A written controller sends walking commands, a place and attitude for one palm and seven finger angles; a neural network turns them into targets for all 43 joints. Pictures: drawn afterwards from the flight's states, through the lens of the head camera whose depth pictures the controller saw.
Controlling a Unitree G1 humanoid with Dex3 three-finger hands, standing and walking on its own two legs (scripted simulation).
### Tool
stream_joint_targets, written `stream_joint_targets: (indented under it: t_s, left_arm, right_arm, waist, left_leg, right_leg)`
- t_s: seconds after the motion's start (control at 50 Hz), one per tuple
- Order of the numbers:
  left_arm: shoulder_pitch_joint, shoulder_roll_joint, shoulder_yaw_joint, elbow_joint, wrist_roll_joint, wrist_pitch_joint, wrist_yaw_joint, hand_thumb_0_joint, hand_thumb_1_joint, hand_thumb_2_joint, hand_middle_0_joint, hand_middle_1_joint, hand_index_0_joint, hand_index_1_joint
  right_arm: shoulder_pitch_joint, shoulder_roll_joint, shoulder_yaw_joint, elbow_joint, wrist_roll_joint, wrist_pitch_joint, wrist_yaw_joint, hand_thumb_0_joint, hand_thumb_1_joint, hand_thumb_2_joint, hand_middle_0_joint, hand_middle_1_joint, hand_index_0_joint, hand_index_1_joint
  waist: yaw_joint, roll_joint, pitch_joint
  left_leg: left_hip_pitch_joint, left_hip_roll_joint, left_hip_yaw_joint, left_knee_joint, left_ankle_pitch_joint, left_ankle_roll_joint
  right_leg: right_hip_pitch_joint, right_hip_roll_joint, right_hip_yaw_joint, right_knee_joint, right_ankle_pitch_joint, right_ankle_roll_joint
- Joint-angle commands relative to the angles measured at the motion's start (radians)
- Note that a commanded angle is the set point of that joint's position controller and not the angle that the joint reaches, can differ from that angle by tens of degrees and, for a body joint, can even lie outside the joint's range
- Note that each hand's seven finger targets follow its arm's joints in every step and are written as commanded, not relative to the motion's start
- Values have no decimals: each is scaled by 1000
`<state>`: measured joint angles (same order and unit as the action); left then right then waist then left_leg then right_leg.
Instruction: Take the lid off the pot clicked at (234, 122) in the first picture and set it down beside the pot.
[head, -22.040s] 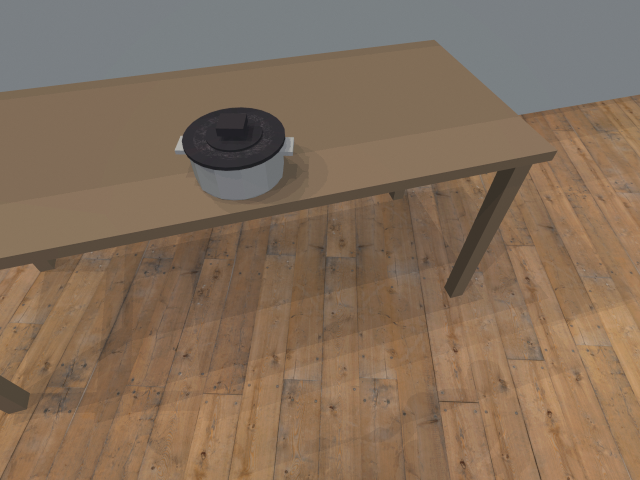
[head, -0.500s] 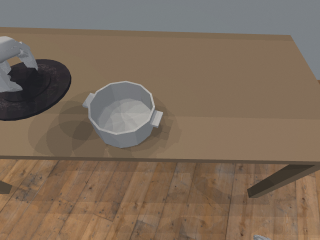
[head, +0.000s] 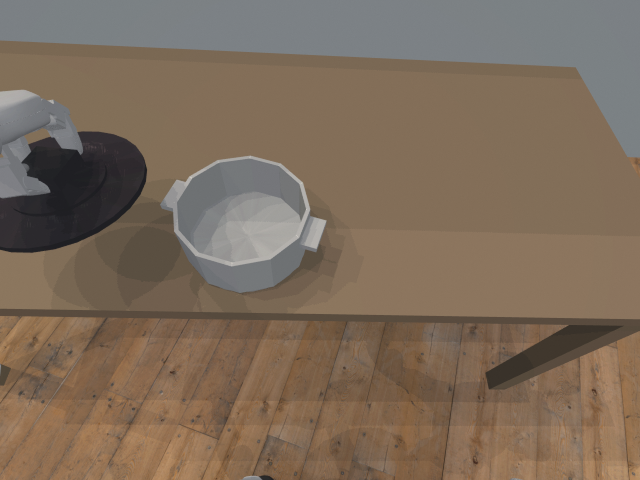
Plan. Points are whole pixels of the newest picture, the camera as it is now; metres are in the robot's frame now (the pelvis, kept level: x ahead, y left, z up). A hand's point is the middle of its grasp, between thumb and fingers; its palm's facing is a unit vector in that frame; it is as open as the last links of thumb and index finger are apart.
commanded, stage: lower the lid onto the table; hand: left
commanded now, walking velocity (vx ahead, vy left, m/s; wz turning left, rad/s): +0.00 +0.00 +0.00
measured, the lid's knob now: (48, 167) +0.47 +0.33 +0.09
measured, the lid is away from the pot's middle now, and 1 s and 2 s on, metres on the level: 0.22 0.22 0.22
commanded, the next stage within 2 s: none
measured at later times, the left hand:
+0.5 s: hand (44, 184) +0.44 +0.33 +0.09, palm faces -0.47 -0.12 -0.87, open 8.8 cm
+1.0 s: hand (53, 197) +0.44 +0.33 +0.06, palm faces -0.50 -0.12 -0.86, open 8.8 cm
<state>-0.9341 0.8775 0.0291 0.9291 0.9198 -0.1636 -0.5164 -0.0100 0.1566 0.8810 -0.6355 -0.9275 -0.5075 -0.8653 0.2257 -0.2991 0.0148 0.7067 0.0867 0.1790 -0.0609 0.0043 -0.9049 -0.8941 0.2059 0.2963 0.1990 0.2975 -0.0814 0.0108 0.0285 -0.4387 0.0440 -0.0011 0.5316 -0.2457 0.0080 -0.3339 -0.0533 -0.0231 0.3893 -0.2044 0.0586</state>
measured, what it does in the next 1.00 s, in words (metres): stands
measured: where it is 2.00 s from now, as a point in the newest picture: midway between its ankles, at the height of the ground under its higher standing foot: outside the picture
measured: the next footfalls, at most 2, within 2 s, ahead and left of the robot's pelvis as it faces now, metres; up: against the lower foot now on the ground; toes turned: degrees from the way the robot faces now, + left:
none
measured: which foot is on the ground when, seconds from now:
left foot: down 0.00-1.00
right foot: down 0.00-1.00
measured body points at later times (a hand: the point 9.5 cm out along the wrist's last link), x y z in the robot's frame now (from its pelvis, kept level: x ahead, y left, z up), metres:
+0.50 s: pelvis +0.00 +0.00 +0.00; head +0.09 +0.01 +0.44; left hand +0.46 +0.33 +0.14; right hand +0.05 -0.29 -0.12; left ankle +0.01 +0.11 -0.74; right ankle -0.02 -0.17 -0.74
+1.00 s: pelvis +0.00 +0.00 -0.01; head +0.10 +0.02 +0.43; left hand +0.47 +0.34 +0.11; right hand +0.03 -0.29 -0.13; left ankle +0.01 +0.11 -0.74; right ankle -0.02 -0.17 -0.74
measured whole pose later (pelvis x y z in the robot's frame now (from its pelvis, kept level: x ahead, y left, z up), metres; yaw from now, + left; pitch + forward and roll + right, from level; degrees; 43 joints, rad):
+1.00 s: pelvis +0.00 +0.00 -0.01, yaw -1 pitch +12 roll -3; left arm -0.88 0.88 0.06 1.03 0.96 -0.20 -0.43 -0.01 0.17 0.88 -0.63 -0.93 -0.50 -0.86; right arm 0.26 -0.30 0.01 0.72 0.09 0.17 -0.09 0.00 -0.90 -0.89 0.21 0.30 0.20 0.30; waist -0.11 0.01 0.00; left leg -0.56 0.06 0.01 0.63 -0.29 0.01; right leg -0.46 -0.04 -0.01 0.49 -0.24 0.06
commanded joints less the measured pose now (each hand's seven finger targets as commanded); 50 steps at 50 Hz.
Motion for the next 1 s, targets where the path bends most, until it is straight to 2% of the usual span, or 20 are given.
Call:
stream_joint_targets:
  t_s: [0.0,0.04,0.06,0.08,0.14,0.2,0.24,0.32,0.42,0.44,0.5,0.56,0.64,0.66,0.74,0.76,0.82,0.86,0.96,0.98]
  left_arm:
    - [-480,371,114,-142,-17,12,72,0,545,1075,-768,-1005,-713,-990]
    - [-522,411,142,-231,0,5,83,0,545,1075,-768,-1005,-713,-990]
    - [-556,403,130,-287,6,2,90,0,545,1075,-768,-1005,-713,-990]
    - [-527,384,126,-260,12,0,91,0,545,1075,-768,-1005,-713,-990]
    - [-470,391,141,-163,-19,6,79,0,545,1075,-768,-1005,-713,-990]
    - [-522,347,86,-210,-6,8,83,0,545,1075,-768,-1005,-713,-990]
    - [-500,405,141,-212,0,-6,92,0,545,1075,-768,-1005,-713,-990]
    - [-503,339,83,-181,-9,-2,94,0,545,1075,-768,-1005,-713,-990]
    - [-510,421,150,-210,2,-17,114,0,545,1075,-768,-1005,-713,-990]
    - [-501,427,159,-223,2,-23,119,0,545,1075,-768,-1005,-713,-990]
    - [-464,379,115,-127,-2,-8,117,0,545,1075,-768,-1005,-713,-990]
    - [-450,413,133,-111,17,-10,122,0,545,1075,-768,-1005,-713,-990]
    - [-487,409,132,-189,7,-27,120,0,545,1075,-768,-1005,-713,-990]
    - [-471,440,163,-180,8,-28,122,0,545,1075,-768,-1005,-713,-990]
    - [-445,378,119,-152,-1,-32,117,0,545,1075,-768,-1005,-713,-990]
    - [-447,415,151,-165,3,-33,122,0,545,1075,-768,-1005,-713,-990]
    - [-434,387,129,-136,10,-34,129,0,545,1075,-768,-1005,-713,-990]
    - [-446,418,154,-167,10,-40,134,0,545,1075,-768,-1005,-713,-990]
    - [-429,407,145,-142,19,-43,145,0,545,1075,-768,-1005,-713,-990]
    - [-413,393,132,-98,16,-40,144,0,545,1075,-768,-1005,-713,-990]
  right_arm:
    - [58,-192,-62,-69,-2,-19,-16,0,-900,-900,200,300,200,300]
    - [46,-194,-67,-85,-5,-18,-15,0,-900,-900,200,300,200,300]
    - [54,-189,-68,-87,-8,-16,-13,0,-900,-900,200,300,200,300]
    - [58,-185,-69,-87,-10,-18,-15,0,-900,-900,200,300,200,300]
    - [64,-196,-66,-79,-4,-17,-18,0,-900,-900,200,300,200,300]
    - [66,-191,-69,-74,-3,-14,-20,0,-900,-900,200,300,200,300]
    - [70,-193,-69,-78,-7,-19,-26,0,-900,-900,200,300,200,300]
    - [80,-191,-67,-65,-2,-18,-29,0,-900,-900,200,300,200,300]
    - [89,-194,-66,-67,-5,-28,-38,0,-900,-900,200,300,200,300]
    - [87,-193,-67,-69,-7,-32,-39,0,-900,-900,200,300,200,300]
    - [91,-195,-64,-56,0,-30,-36,0,-900,-900,200,300,200,300]
    - [102,-197,-64,-59,-1,-29,-40,0,-900,-900,200,300,200,300]
    - [106,-195,-69,-61,-3,-34,-45,0,-900,-900,200,300,200,300]
    - [117,-198,-71,-58,-6,-29,-46,0,-900,-900,200,300,200,300]
    - [120,-199,-69,-52,-1,-35,-45,0,-900,-900,200,300,200,300]
    - [126,-203,-74,-49,-5,-27,-45,0,-900,-900,200,300,200,300]
    - [124,-198,-72,-48,-3,-29,-45,0,-900,-900,200,300,200,300]
    - [128,-202,-74,-48,-7,-24,-46,0,-900,-900,200,300,200,300]
    - [133,-200,-73,-50,-7,-24,-50,0,-900,-900,200,300,200,300]
    - [131,-198,-69,-45,-2,-28,-50,0,-900,-900,200,300,200,300]
  waist:
    - [-10,141,-434]
    - [7,165,-510]
    - [-1,213,-543]
    - [-3,235,-534]
    - [-3,124,-489]
    - [-19,161,-487]
    - [-7,154,-523]
    - [-24,165,-468]
    - [-16,195,-532]
    - [-10,186,-552]
    - [-25,163,-447]
    - [-24,137,-480]
    - [-24,202,-545]
    - [-25,192,-552]
    - [-27,182,-502]
    - [-27,178,-532]
    - [-33,178,-507]
    - [-28,182,-544]
    - [-34,186,-535]
    - [-38,172,-497]
  left_leg:
    - [320,-52,21,-4,389,75]
    - [354,-53,15,-1,444,75]
    - [392,-49,6,4,484,72]
    - [411,-51,3,11,510,73]
    - [331,-55,16,4,427,78]
    - [350,-52,23,9,397,77]
    - [357,-55,17,18,457,80]
    - [330,-54,23,12,362,76]
    - [339,-56,20,26,400,77]
    - [350,-54,18,32,454,78]
    - [284,-51,31,31,362,75]
    - [271,-56,33,46,360,78]
    - [326,-46,26,60,453,77]
    - [331,-52,21,71,458,79]
    - [319,-42,21,70,472,77]
    - [330,-46,18,78,469,77]
    - [309,-45,22,83,437,75]
    - [319,-47,18,88,467,77]
    - [306,-48,20,97,443,75]
    - [279,-43,26,97,405,73]
  right_leg:
    - [31,98,-71,7,269,-74]
    - [62,94,-64,19,299,-80]
    - [55,97,-65,21,300,-80]
    - [26,102,-68,16,286,-80]
    - [49,98,-65,17,296,-75]
    - [19,101,-66,15,271,-75]
    - [37,102,-61,25,306,-77]
    - [-3,105,-67,18,245,-77]
    - [31,102,-59,35,286,-79]
    - [36,101,-58,42,315,-79]
    - [-2,100,-59,39,270,-76]
    - [13,102,-55,53,281,-75]
    - [-2,102,-55,66,311,-77]
    - [-2,106,-56,65,308,-74]
    - [-49,108,-63,70,293,-76]
    - [-39,109,-60,71,292,-73]
    - [-64,110,-61,75,270,-76]
    - [-49,109,-57,81,292,-75]
    - [-77,110,-56,87,264,-76]
    - [-90,108,-59,90,244,-76]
